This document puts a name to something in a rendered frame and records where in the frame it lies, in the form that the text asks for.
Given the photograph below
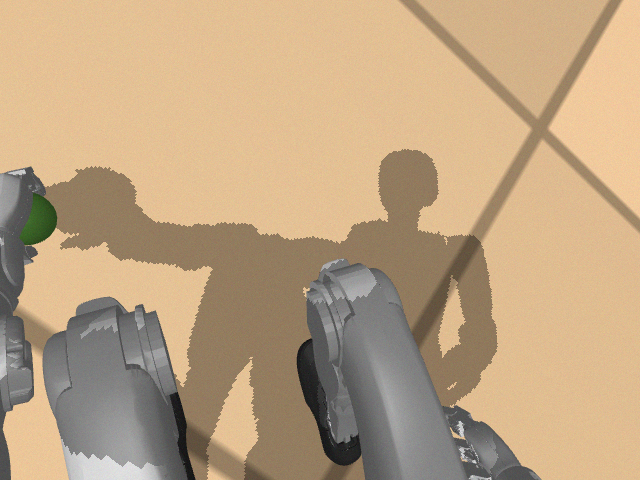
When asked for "left robot arm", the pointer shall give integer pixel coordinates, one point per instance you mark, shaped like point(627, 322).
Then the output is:
point(16, 364)

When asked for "right robot hand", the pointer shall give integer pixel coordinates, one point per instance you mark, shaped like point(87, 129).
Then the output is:
point(486, 453)

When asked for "left robot hand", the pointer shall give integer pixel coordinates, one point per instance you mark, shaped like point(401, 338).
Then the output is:
point(16, 199)

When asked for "right robot foot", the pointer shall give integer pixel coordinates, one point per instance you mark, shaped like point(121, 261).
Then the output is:
point(340, 453)

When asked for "left robot foot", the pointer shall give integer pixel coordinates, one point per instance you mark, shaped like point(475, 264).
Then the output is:
point(182, 426)

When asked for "ball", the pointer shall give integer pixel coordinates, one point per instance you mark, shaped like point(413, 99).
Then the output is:
point(41, 223)

